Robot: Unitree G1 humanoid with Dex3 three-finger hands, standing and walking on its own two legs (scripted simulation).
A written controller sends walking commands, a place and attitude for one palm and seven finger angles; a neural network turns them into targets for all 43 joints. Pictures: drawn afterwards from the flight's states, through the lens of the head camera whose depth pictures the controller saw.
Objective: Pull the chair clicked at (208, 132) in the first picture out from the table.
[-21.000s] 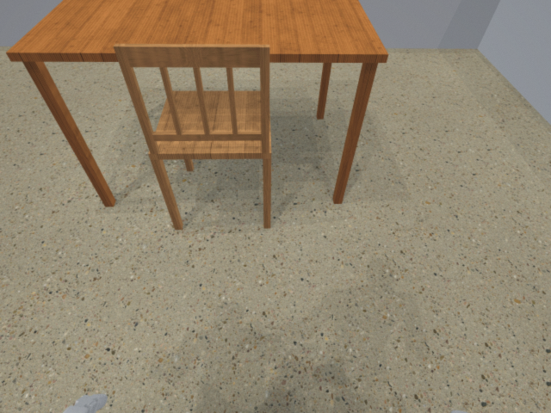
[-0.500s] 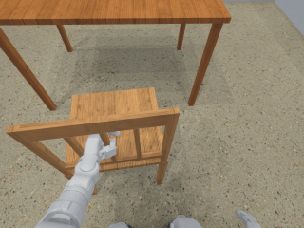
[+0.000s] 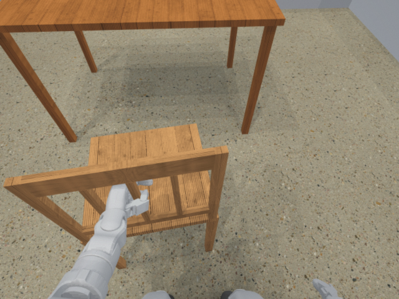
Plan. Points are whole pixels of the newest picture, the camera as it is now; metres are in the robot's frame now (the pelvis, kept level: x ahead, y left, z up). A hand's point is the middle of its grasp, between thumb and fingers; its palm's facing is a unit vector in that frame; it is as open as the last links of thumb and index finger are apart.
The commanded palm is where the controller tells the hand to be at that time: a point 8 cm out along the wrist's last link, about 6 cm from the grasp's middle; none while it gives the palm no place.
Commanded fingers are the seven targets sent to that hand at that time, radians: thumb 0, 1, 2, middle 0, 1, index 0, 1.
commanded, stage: stop walking, hand still on the chair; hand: left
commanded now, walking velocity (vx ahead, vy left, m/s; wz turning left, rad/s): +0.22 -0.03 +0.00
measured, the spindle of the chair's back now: (139, 201) +0.35 +0.16 -0.11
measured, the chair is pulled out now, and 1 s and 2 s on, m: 0.60 0.63 0.63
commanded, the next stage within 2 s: open the thumb and straighten the fingers in 0.84 s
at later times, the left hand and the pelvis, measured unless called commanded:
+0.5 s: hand (143, 216) +0.29 +0.13 -0.06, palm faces -0.01 -0.98 -0.18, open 5.0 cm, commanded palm +0.27 +0.19 -0.04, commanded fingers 0.00 0.90 0.90 -0.50 -1.45 -0.50 -1.45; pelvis +0.04 +0.00 +0.01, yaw -1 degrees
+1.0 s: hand (144, 215) +0.29 +0.13 -0.06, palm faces +0.03 -0.99 -0.15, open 5.1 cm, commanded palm +0.27 +0.19 -0.03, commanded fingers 0.00 0.42 0.67 -0.50 -1.45 -0.50 -1.45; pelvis +0.06 +0.00 +0.01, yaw +0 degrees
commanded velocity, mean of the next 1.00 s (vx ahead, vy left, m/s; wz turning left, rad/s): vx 0.02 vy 0.00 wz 0.00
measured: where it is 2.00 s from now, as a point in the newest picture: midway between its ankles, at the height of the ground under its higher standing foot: outside the picture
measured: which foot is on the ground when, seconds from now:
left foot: down 0.00-1.00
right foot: down 0.00-1.00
